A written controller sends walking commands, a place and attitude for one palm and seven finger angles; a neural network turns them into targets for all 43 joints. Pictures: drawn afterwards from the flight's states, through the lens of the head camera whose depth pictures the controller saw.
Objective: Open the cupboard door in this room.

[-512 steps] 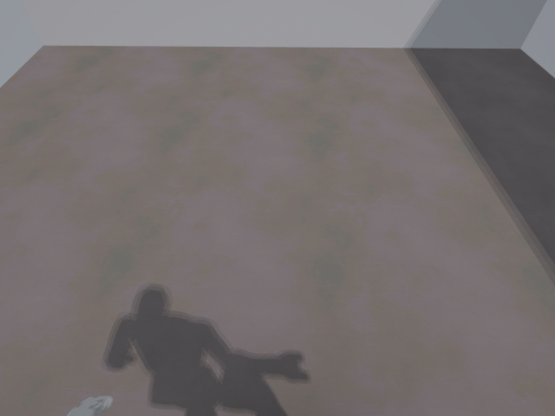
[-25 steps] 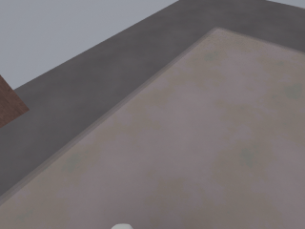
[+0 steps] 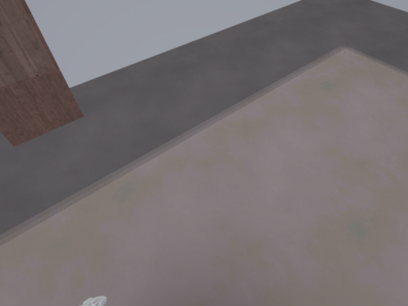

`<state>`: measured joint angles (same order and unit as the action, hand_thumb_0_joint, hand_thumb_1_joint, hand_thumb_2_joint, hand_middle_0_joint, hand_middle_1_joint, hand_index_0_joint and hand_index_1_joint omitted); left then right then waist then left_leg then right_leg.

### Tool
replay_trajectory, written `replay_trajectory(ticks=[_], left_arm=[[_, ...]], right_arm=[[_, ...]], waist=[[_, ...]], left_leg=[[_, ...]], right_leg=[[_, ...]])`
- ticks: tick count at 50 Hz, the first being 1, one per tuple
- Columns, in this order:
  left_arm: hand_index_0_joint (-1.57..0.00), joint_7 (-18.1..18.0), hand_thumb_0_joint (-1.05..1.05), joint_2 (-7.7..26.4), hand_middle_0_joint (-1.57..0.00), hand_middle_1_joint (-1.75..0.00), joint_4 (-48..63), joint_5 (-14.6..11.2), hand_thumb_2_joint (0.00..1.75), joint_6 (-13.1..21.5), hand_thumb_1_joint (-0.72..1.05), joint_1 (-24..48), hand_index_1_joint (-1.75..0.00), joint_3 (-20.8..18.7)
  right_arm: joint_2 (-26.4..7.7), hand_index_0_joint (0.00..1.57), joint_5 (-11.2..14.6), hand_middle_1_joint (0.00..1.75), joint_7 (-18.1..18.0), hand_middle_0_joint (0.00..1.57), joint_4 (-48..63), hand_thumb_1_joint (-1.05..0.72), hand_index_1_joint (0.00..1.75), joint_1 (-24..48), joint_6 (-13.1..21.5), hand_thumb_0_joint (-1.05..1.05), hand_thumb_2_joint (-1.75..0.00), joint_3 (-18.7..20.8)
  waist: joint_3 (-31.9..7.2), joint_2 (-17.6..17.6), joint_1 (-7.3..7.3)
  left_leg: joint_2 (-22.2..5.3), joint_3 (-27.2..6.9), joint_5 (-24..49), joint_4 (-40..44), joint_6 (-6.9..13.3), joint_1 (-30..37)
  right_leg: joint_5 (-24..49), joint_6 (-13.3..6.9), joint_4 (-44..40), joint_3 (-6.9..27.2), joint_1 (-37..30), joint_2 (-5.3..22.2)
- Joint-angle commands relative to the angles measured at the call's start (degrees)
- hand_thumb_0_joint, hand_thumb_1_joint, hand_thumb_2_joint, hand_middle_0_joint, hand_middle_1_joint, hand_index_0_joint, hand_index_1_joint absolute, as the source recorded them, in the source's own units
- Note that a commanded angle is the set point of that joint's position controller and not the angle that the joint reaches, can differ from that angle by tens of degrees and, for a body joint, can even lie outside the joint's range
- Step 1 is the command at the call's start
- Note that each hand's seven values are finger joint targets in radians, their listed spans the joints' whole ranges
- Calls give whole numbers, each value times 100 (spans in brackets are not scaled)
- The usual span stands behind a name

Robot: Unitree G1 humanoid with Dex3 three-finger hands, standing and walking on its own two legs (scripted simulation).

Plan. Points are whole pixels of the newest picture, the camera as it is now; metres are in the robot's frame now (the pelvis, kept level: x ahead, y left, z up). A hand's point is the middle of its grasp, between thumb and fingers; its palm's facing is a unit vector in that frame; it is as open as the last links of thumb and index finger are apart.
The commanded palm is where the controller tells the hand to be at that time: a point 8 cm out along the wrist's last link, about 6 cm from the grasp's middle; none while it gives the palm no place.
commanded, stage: turn or walk to find it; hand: left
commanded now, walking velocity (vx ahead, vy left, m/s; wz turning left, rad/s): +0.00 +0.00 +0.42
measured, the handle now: out of the picture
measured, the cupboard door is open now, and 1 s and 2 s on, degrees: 0 0 0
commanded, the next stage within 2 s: stand and wait in 0.08 s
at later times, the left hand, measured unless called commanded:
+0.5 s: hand out of the picture -0.05 +0.17 -0.18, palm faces +0.21 -0.96 -0.21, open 7.4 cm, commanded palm none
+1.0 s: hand out of the picture -0.06 +0.17 -0.17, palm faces +0.18 -0.97 -0.18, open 7.4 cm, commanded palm none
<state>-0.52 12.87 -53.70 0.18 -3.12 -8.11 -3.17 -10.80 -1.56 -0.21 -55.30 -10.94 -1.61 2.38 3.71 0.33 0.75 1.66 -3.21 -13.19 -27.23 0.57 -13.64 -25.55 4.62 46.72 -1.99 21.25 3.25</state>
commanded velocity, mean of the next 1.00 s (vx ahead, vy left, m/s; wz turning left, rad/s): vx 0.00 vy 0.00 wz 0.07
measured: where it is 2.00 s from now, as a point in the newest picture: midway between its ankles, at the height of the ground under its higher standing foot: outside the picture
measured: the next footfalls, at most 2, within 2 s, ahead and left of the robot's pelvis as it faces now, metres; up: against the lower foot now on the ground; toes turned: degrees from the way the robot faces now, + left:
right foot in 0.08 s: +0.04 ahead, -0.13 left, +0.00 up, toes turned -1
left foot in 0.48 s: -0.03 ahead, +0.12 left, +0.00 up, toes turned +10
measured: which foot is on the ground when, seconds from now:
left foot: down 0.00-0.08, up 0.10-0.46, down 0.48-1.00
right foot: up 0.00-0.06, down 0.08-1.00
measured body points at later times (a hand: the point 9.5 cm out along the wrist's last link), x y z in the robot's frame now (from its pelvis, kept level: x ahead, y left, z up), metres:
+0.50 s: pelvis -0.03 -0.02 +0.00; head -0.01 -0.01 +0.44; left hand -0.06 +0.22 -0.16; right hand +0.06 -0.25 -0.16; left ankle -0.07 +0.11 -0.74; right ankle +0.00 -0.12 -0.74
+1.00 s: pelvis -0.04 +0.00 +0.00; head -0.04 -0.01 +0.45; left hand -0.07 +0.22 -0.16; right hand -0.01 -0.22 -0.16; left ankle -0.07 +0.11 -0.74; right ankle +0.00 -0.12 -0.74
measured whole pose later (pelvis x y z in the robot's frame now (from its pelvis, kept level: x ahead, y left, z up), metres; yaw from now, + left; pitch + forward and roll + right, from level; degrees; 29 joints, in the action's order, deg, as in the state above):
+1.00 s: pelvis -0.04 +0.00 +0.00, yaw +7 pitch -2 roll +0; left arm -1.3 8.6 -64.9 0.4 -0.6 -14.9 -0.4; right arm -8.1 -0.8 -1.4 -65.2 -15.7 -0.3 0.3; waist 1.9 0.1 -1.0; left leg -1.0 2.6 -14.9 -25.4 -0.2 -8.7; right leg -11.4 0.7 26.0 -7.4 12.5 4.3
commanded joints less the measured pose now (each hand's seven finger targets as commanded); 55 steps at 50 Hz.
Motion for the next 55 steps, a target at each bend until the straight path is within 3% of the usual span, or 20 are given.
replay_trajectory(ticks=[1, 2, 3, 4, 5, 6, 8, 10, 18, 19, 21, 22, 23, 24, 25, 26, 30, 33, 38, 55], left_arm=[[-20, -73, 0, 452, -20, -30, 294, 2, 90, 232, 90, -555, -30, -81], [-20, -88, 0, 567, -20, -30, 246, 25, 90, 280, 90, -789, -30, -108], [-20, -130, 0, 974, -20, -30, 245, 104, 90, 351, 90, -910, -30, -176], [-20, -144, 0, 1360, -20, -30, 300, 148, 90, 367, 90, -905, -30, -256], [-20, -157, 0, 1278, -20, -30, 371, 82, 90, 374, 90, -793, -30, -271], [-20, -154, 0, 1107, -20, -30, 422, 89, 90, 353, 90, -473, -30, -229], [-20, -151, 0, 733, -20, -30, 485, 87, 90, 352, 90, -10, -30, -125], [-20, -136, 0, 627, -20, -30, 440, 102, 90, 405, 90, -125, -30, -77], [-20, -123, 0, 796, -20, -30, -231, 148, 90, 402, 90, -1006, -30, -98], [-20, -124, 0, 791, -20, -30, -308, 141, 90, 392, 90, -1064, -30, -75], [-20, -136, 0, 728, -20, -30, -430, 89, 90, 379, 90, -879, -30, -45], [-20, -149, 0, 603, -20, -30, -471, 44, 90, 364, 90, -816, -30, -11], [-20, -131, 0, 437, -20, -30, -489, 16, 90, 344, 90, -907, -30, 31], [-20, -119, 0, 203, -20, -30, -497, 10, 90, 315, 90, -1034, -30, 84], [-20, -114, 0, 122, -20, -30, -568, 16, 90, 284, 90, -959, -30, 142], [-20, -117, 0, 90, -20, -30, -663, 32, 90, 239, 90, -787, -30, 181], [-20, -86, 0, 134, -20, -30, -1054, 67, 90, 263, 90, -1191, -30, 238], [-20, -93, 0, 189, -20, -30, -1161, 62, 90, 315, 90, -1106, -30, 261], [-20, -122, 0, 241, -20, -30, -1089, 47, 90, 298, 90, -1052, -30, 194], [-20, -155, 0, 99, -20, -30, -1008, 26, 90, 345, 90, -1034, -30, 197]], right_arm=[[-1210, 20, 29, 30, -46, 20, 403, -90, 30, 14, 32, 0, -90, 368], [-1106, 20, 63, 30, -29, 20, 440, -90, 30, 50, 32, 0, -90, 361], [-802, 20, 119, 30, 13, 20, 484, -90, 30, -65, 37, 0, -90, 330], [-555, 20, 101, 30, 23, 20, 661, -90, 30, 0, 37, 0, -90, 283], [-840, 20, 38, 30, -3, 20, 589, -90, 30, 40, -71, 0, -90, 346], [-825, 20, 44, 30, 18, 20, 498, -90, 30, 77, -116, 0, -90, 377], [-707, 20, 31, 30, 76, 20, 216, -90, 30, -250, -153, 0, -90, 349], [-615, 20, 33, 30, 78, 20, 100, -90, 30, -413, -158, 0, -90, 298], [-375, 20, 103, 30, -16, 20, -27, -90, 30, 37, 1, 0, -90, 85], [-351, 20, 108, 30, -35, 20, -85, -90, 30, 6, 19, 0, -90, 57], [-304, 20, 114, 30, -76, 20, -312, -90, 30, -386, 81, 0, -90, 9], [-367, 20, 120, 30, -82, 20, -440, -90, 30, -572, 144, 0, -90, 1], [-573, 20, 114, 30, -88, 20, -487, -90, 30, -612, 210, 0, -90, 27], [-812, 20, 84, 30, -119, 20, -454, -90, 30, -464, 239, 0, -90, 53], [-829, 20, 82, 30, -157, 20, -463, -90, 30, -251, 227, 0, -90, 41], [-741, 20, 83, 30, -180, 20, -508, -90, 30, -145, 228, 0, -90, 11], [-530, 20, 108, 30, -228, 20, -623, -90, 30, -81, 239, 0, -90, -43], [-424, 20, 128, 30, -199, 20, -692, -90, 30, -300, 207, 0, -90, -55], [-480, 20, 117, 30, -164, 20, -675, -90, 30, -361, 202, 0, -90, -65], [-208, 20, 91, 30, -147, 20, -866, -90, 30, -916, 255, 0, -90, -102]], waist=[[-621, 841, -170], [-701, 506, -277], [-792, -567, -310], [-584, -1685, -351], [-525, -1672, -374], [-163, -1227, -221], [-42, -665, 76], [-115, -915, 52], [-358, -1097, -378], [-415, -1030, -372], [-585, -1021, -145], [-641, -743, -60], [-767, -76, -91], [-647, 584, -193], [-440, 871, -197], [-141, 1224, -162], [9, 566, -287], [117, -81, -140], [105, 115, -162], [99, -36, -172]], left_leg=[[-1203, -1414, 2116, 242, 685, -22], [-944, -1276, 1523, -69, 451, -380], [-417, -741, 267, -916, 92, -1278], [258, 4, -1878, -2151, -216, -2000], [-37, -357, -2012, -3063, -171, -1727], [-85, -363, -1690, -3682, -148, -1674], [-225, -207, -1015, -4026, -202, -1531], [-210, -64, -729, -3898, -286, -1388], [-323, 493, -1279, -1361, -329, -687], [-299, 555, -1126, -1016, -311, -438], [-297, 618, -329, 49, -275, 252], [-413, 518, 280, 720, -216, 795], [-825, 100, 941, 823, -85, 1245], [-1410, -348, 1536, 703, 176, 1142], [-1634, -502, 1415, 908, 359, 766], [-1589, -504, 1274, 1192, 406, 366], [-1143, 1, 1166, 861, 207, 260], [-908, 150, 357, 848, 31, 301], [-919, 21, 320, 887, 63, 65], [-781, 79, 154, 901, 42, -169]], right_leg=[[881, -84, -1561, -127, -894, -143], [1411, -115, -2334, -47, -1479, -2], [1488, -395, -2882, 925, -2257, 980], [2098, -1081, -3083, 2117, -2140, 2268], [1622, -1369, -3288, 2159, -1277, 2375], [1132, -1391, -3376, 1958, -764, 2090], [1298, -1162, -3192, 1009, -568, 1506], [1726, -1055, -3130, 588, -701, 1236], [3293, -1391, -2753, 650, -1548, 1353], [3333, -1352, -2700, 649, -1481, 1306], [3133, -1102, -2454, 462, -1330, 1112], [2838, -896, -2212, 377, -1049, 955], [2307, -650, -1876, 138, -709, 604], [1647, -466, -1827, -57, -440, 361], [1142, -317, -1815, -276, -520, 240], [861, -256, -1673, -338, -703, 214], [1658, -305, -2308, -127, -1095, 343], [1778, -408, -2648, 80, -998, 454], [1577, -369, -2468, -99, -1057, 493], [1452, -441, -2542, -31, -1155, 489]])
